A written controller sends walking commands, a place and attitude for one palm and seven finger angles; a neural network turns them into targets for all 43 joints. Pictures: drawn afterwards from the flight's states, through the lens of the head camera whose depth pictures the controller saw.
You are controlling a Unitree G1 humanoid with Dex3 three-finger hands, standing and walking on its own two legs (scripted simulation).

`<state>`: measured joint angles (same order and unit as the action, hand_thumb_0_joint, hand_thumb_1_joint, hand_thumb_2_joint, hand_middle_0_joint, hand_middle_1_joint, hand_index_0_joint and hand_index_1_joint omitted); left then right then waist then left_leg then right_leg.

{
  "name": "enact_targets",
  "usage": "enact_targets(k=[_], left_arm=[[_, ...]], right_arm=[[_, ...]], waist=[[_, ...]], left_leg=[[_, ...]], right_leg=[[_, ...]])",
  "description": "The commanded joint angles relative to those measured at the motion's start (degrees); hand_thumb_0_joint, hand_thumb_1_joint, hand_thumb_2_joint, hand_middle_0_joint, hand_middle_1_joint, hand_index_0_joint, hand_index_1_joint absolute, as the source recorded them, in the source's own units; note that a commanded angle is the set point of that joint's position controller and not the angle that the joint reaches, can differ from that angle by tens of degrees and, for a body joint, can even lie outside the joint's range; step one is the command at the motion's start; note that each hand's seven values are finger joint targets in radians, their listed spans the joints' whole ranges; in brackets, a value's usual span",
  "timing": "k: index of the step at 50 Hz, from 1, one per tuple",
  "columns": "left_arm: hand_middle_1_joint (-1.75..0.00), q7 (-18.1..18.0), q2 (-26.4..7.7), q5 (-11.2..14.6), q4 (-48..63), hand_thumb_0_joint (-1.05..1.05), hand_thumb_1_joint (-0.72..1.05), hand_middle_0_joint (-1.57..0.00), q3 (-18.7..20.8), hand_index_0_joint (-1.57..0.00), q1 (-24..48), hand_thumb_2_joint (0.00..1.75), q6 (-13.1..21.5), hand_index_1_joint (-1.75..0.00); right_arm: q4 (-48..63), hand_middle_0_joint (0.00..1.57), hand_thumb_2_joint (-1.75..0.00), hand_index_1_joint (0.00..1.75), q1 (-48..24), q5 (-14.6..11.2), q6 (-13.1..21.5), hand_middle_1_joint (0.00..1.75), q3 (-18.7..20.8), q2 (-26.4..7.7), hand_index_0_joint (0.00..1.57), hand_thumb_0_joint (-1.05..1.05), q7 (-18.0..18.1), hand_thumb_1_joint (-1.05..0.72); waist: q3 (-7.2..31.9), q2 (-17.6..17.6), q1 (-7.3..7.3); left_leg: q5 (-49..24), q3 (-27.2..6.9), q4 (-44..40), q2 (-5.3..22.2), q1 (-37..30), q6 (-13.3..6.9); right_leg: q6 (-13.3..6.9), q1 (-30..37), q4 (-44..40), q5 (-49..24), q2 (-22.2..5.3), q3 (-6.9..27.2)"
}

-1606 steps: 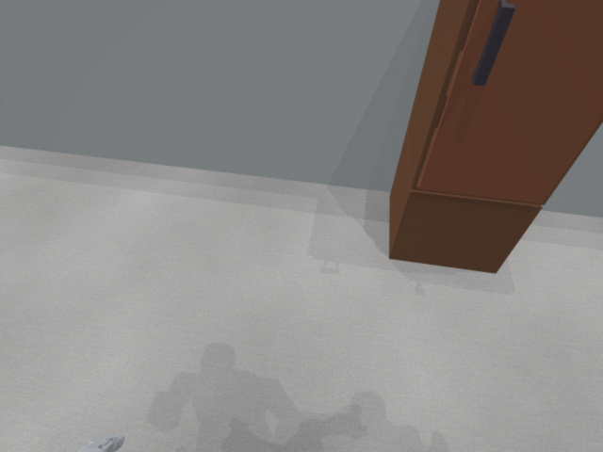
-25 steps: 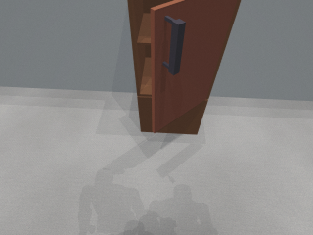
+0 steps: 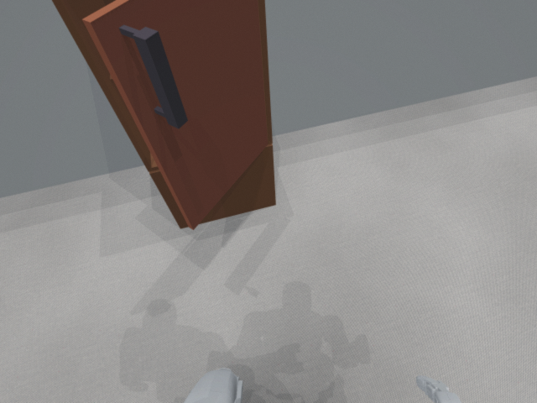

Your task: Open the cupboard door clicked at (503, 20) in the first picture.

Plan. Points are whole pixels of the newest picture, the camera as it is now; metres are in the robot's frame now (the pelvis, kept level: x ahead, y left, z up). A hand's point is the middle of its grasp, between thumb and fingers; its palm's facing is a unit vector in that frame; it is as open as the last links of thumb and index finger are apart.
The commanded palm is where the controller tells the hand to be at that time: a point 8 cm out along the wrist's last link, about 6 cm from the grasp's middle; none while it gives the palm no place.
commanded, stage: walk to a spot facing it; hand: left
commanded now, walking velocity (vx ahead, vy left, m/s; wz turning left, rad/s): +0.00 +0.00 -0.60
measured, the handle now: (154, 79) +0.58 +0.23 +0.14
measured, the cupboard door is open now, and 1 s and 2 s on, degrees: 42 42 42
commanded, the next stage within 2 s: none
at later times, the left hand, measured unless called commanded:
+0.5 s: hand (173, 359) +0.19 +0.20 -0.16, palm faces -0.29 -0.92 -0.28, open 7.4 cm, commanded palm none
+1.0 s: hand (214, 326) +0.25 +0.14 -0.18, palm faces -0.55 -0.82 -0.19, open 7.4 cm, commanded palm none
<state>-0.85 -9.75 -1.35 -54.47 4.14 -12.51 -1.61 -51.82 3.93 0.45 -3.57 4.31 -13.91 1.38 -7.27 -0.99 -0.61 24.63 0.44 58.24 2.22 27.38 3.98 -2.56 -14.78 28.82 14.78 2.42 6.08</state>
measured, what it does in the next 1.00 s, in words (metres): steps on the spot, turning right: left foot, then right foot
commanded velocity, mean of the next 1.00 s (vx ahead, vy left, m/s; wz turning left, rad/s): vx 0.00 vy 0.00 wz -0.60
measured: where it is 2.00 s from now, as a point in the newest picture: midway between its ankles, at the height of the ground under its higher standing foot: (353, 385)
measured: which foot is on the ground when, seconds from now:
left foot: up 0.00-0.16, down 0.18-0.50, up 0.52-0.86, down 0.88-1.00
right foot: down 0.00-0.18, up 0.20-0.48, down 0.50-0.86, up 0.88-1.00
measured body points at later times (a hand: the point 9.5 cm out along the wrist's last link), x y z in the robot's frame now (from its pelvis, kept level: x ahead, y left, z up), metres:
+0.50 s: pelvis +0.02 +0.01 -0.01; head +0.08 -0.01 +0.43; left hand +0.21 +0.24 -0.14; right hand -0.01 -0.24 -0.16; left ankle +0.03 +0.16 -0.74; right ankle -0.02 -0.10 -0.74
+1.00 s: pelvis +0.06 +0.02 -0.01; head +0.13 +0.01 +0.44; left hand +0.28 +0.18 -0.16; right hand -0.02 -0.23 -0.13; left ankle +0.13 +0.12 -0.74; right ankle -0.05 -0.07 -0.67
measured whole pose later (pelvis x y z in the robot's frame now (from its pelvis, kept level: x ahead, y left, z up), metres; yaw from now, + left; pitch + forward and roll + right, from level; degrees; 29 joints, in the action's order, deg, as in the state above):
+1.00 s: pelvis +0.06 +0.02 -0.01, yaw -36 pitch +1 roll -2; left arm 1.5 -14.4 -1.2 -51.6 5.1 -8.4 -3.9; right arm -49.4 11.5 1.8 -1.0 1.1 -10.8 1.7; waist -6.5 2.2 -0.5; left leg 17.1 4.4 32.5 4.9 16.3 0.4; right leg 2.9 -26.4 61.9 28.5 1.2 1.3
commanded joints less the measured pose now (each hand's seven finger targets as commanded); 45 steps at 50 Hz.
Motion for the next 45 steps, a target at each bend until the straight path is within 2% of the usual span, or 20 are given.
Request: enact_targets(k=[1, 6, 7, 8, 9, 10, 11, 14, 20, 23, 24, 25, 26, 27, 31, 38, 41, 42, 43, 45], left_arm=[[-0.3, -0.8, -12.8, -0.2, 3.7, 0.0, 0.9, -0.2, 3.5, -0.2, -3.2, 0.9, 0.9, -0.3], [-0.3, -0.5, -12.3, 0.3, 5.0, 0.0, 0.9, -0.2, 3.6, -0.2, 1.0, 0.9, 0.2, -0.3], [-0.3, -0.4, -10.7, 0.7, 5.7, 0.0, 0.9, -0.2, 3.2, -0.2, 2.1, 0.9, 0.1, -0.3], [-0.3, 0.2, -7.1, 1.4, 6.6, 0.0, 0.9, -0.2, 2.5, -0.2, 0.3, 0.9, -0.1, -0.3], [-0.3, 0.5, -7.5, 0.9, 7.4, 0.0, 0.9, -0.2, 2.1, -0.2, 0.5, 0.9, 0.1, -0.3], [-0.3, 0.7, -8.6, 0.6, 7.8, 0.0, 0.9, -0.2, 2.4, -0.2, 2.1, 0.9, -0.2, -0.3], [-0.3, 1.4, -8.5, 0.2, 8.1, 0.0, 0.9, -0.2, 2.6, -0.2, 1.6, 0.9, -0.3, -0.3], [-0.3, 2.8, -8.1, 0.1, 7.4, 0.0, 0.9, -0.2, 2.5, -0.2, 3.6, 0.9, -1.0, -0.3], [-0.3, 3.3, -6.5, 0.5, 8.4, 0.0, 0.9, -0.2, 1.0, -0.2, 6.0, 0.9, -0.4, -0.3], [-0.3, 3.0, -7.8, 0.4, 7.2, 0.0, 0.9, -0.2, 1.3, -0.2, 1.8, 0.9, 0.2, -0.3], [-0.3, 2.6, -10.6, 0.2, 6.1, 0.0, 0.9, -0.2, 1.9, -0.2, -2.2, 0.9, 0.8, -0.3], [-0.3, 1.5, -17.3, -0.4, 5.0, 0.0, 0.9, -0.2, 3.3, -0.2, -5.8, 0.9, 1.4, -0.3], [-0.3, 0.6, -20.5, 0.3, 3.8, 0.0, 0.9, -0.2, 4.0, -0.2, -8.6, 0.9, 1.4, -0.3], [-0.3, 0.1, -19.4, 0.4, 4.0, 0.0, 0.9, -0.2, 3.6, -0.2, -7.3, 0.9, 1.1, -0.3], [-0.3, -0.8, -13.9, 0.3, 6.6, 0.0, 0.9, -0.2, 2.3, -0.2, 1.3, 0.9, 0.7, -0.3], [-0.3, -0.1, -15.0, -0.2, 7.0, 0.0, 0.9, -0.2, 2.7, -0.2, 2.8, 0.9, 0.4, -0.3], [-0.3, 0.1, -13.7, 0.3, 7.7, 0.0, 0.9, -0.2, 2.5, -0.2, 5.6, 0.9, 0.0, -0.3], [-0.3, 0.3, -10.9, 0.8, 8.6, 0.0, 0.9, -0.2, 2.0, -0.2, 5.5, 0.9, -0.3, -0.3], [-0.3, 0.9, -7.3, 1.4, 9.2, 0.0, 0.9, -0.2, 1.3, -0.2, 2.4, 0.9, -0.5, -0.3], [-0.3, 1.4, -9.3, 0.8, 10.2, 0.0, 0.9, -0.2, 1.8, -0.2, 4.1, 0.9, -0.4, -0.3]], right_arm=[[5.0, 0.2, -0.9, 0.3, -1.3, -0.3, 1.9, 0.3, 0.3, -2.5, 0.2, 0.0, 0.6, -0.9], [3.6, 0.2, -0.9, 0.3, 5.5, -0.6, 3.0, 0.3, 0.1, -2.8, 0.2, 0.0, 1.2, -0.9], [2.6, 0.2, -0.9, 0.3, 8.5, -0.4, 3.5, 0.3, 0.4, -4.6, 0.2, 0.0, 1.5, -0.9], [2.8, 0.2, -0.9, 0.3, 9.9, 0.6, 4.3, 0.3, 1.3, -10.2, 0.2, 0.0, 1.8, -0.9], [3.7, 0.2, -0.9, 0.3, 10.9, 0.8, 3.8, 0.3, 1.7, -12.6, 0.2, 0.0, 1.9, -0.9], [4.5, 0.2, -0.9, 0.3, 10.2, 1.5, 3.3, 0.3, 1.3, -11.7, 0.2, 0.0, 2.0, -0.9], [5.8, 0.2, -0.9, 0.3, 7.8, 1.8, 3.4, 0.3, 0.7, -10.2, 0.2, 0.0, 1.9, -0.9], [6.5, 0.2, -0.9, 0.3, 5.1, 1.6, 3.5, 0.3, -0.1, -7.8, 0.2, 0.0, 1.7, -0.9], [4.3, 0.2, -0.9, 0.3, 11.7, 1.6, 3.4, 0.3, 1.0, -9.9, 0.2, 0.0, 1.2, -0.9], [4.6, 0.2, -0.9, 0.3, 10.5, 1.1, 3.0, 0.3, 1.4, -10.6, 0.2, 0.0, 0.7, -0.9], [5.2, 0.2, -0.9, 0.3, 9.6, 0.6, 2.8, 0.3, 1.4, -9.6, 0.2, 0.0, 0.3, -0.9], [7.3, 0.2, -0.9, 0.3, 7.8, -0.1, 2.7, 0.3, 0.5, -5.0, 0.2, 0.0, 0.0, -0.9], [9.0, 0.2, -0.9, 0.3, 3.7, -0.2, 2.3, 0.3, 0.0, -5.0, 0.2, 0.0, 0.2, -0.9], [8.2, 0.2, -0.9, 0.3, 4.6, -0.3, 1.9, 0.3, -0.1, -5.3, 0.2, 0.0, 0.3, -0.9], [5.7, 0.2, -0.9, 0.3, 4.6, 0.0, 1.5, 0.3, 0.2, -4.4, 0.2, 0.0, -0.1, -0.9], [5.5, 0.2, -0.9, 0.3, 5.2, -0.3, 2.0, 0.3, 0.2, -3.7, 0.2, 0.0, -0.1, -0.9], [3.7, 0.2, -0.9, 0.3, 11.6, -0.4, 3.0, 0.3, 0.2, -4.3, 0.2, 0.0, 0.6, -0.9], [3.0, 0.2, -0.9, 0.3, 13.9, 0.0, 3.7, 0.3, 0.6, -7.5, 0.2, 0.0, 1.0, -0.9], [3.6, 0.2, -0.9, 0.3, 14.4, 1.1, 4.2, 0.3, 1.7, -13.8, 0.2, 0.0, 1.2, -0.9], [6.0, 0.2, -0.9, 0.3, 12.5, 1.8, 3.7, 0.3, 1.4, -13.3, 0.2, 0.0, 1.6, -0.9]], waist=[[9.0, 9.5, -1.5], [11.2, 8.6, 1.99], [12.2, 4.3, 3.35], [13.6, -11.3, 3.06], [13.3, -17.7, 2.67], [10.8, -11.3, 3.13], [8.3, -6.7, 1.49], [5.5, -11.8, 0.03], [10.0, -11.0, 2.64], [10.8, -8.5, 0.07], [12.6, -3.8, -2.04], [13.7, 14.9, -3.81], [12.9, 18.6, -6.15], [11.1, 16.0, -5.0], [9.4, 10.9, -0.4], [7.4, 10.3, 0.56], [9.0, 10.0, 3.95], [10.4, 1.7, 4.53], [11.8, -16.9, 3.57], [10.6, -8.9, 3.07]], left_leg=[[1.4, -0.8, -6.4, -1.0, 1.9, -0.4], [-7.7, -0.9, -27.4, -2.1, -13.2, -1.3], [-13.3, -3.0, -34.9, 1.4, -22.6, -2.2], [-21.3, -18.5, -40.1, 15.9, -31.0, -7.5], [-32.7, -24.6, -39.9, 25.5, -29.9, -13.6], [-32.3, -23.2, -39.7, 26.4, -23.6, -17.0], [-25.2, -19.6, -41.5, 23.9, -18.1, -16.8], [-31.6, -6.5, -38.7, 15.9, -16.6, -12.2], [-40.0, 0.8, -33.9, 16.2, -23.1, -10.6], [-36.2, 4.0, -26.8, 14.9, -19.9, -7.1], [-30.6, 5.9, -19.4, 12.6, -13.9, -4.4], [-6.8, 11.0, -6.5, 4.7, 0.6, -0.7], [14.9, 4.7, 4.3, 1.4, 7.1, 0.0], [12.2, -1.0, 8.8, 3.3, 8.6, -0.7], [1.9, -0.2, 6.0, 2.7, 4.7, 0.5], [-0.4, 1.4, -12.0, -1.0, -4.6, 0.1], [-10.3, 1.3, -27.6, -1.4, -16.4, -0.6], [-11.8, -5.2, -35.3, 4.8, -23.2, -2.8], [-18.3, -23.4, -40.7, 20.8, -28.3, -9.4], [-22.7, -23.5, -41.4, 26.7, -19.6, -16.7]], right_leg=[[-9.0, 11.3, -5.4, -31.8, -14.2, 16.3], [-4.9, 4.4, -0.2, -30.1, -10.3, 16.6], [-2.1, -2.7, 3.2, -21.8, -6.9, 13.8], [1.8, -14.2, 12.4, 1.6, 1.1, 6.0], [4.5, -17.0, 25.8, 23.7, 1.2, -2.2], [4.9, -16.5, 34.0, 22.9, -1.3, -1.5], [5.4, -16.3, 37.5, 18.9, -2.1, -2.5], [6.2, -16.7, 36.8, 12.9, -3.9, -4.5], [4.9, -8.4, 16.1, 11.8, -2.5, -10.9], [3.5, 1.7, 1.4, 0.3, -1.5, -12.2], [1.8, 10.7, -5.0, -10.1, -4.1, -8.2], [-3.7, 20.1, -9.0, -27.7, -18.7, 12.3], [-10.7, 19.0, -7.5, -41.4, -26.2, 19.7], [-12.6, 15.8, -7.9, -31.0, -25.2, 17.5], [-8.1, 9.9, -5.6, -31.5, -15.2, 9.6], [-7.5, 3.3, -6.3, -21.4, -13.1, 13.1], [-3.6, -2.2, -1.6, -17.9, -10.1, 12.7], [-0.8, -8.3, 4.1, -9.4, -5.4, 9.6], [3.3, -17.7, 17.5, 14.3, 2.6, 0.3], [4.6, -15.5, 35.9, 21.9, -2.4, -2.1]])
